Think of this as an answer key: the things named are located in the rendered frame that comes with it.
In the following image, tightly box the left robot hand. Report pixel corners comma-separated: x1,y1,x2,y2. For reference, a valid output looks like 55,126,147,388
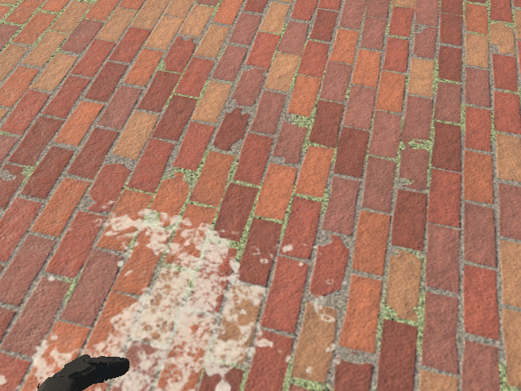
37,354,129,391

